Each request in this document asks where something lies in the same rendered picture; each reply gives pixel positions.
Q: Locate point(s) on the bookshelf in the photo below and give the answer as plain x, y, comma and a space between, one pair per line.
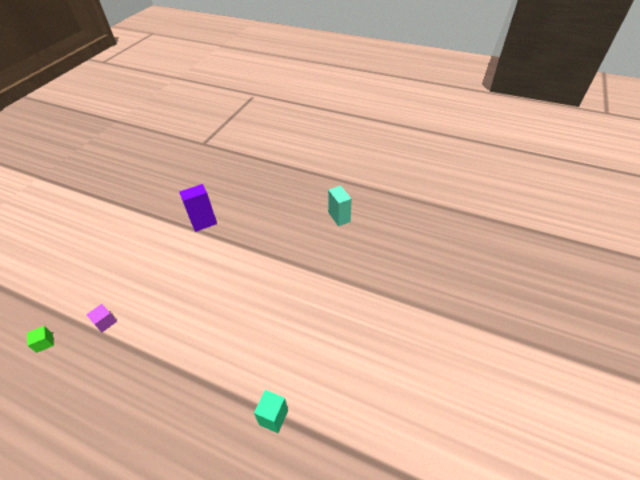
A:
41, 40

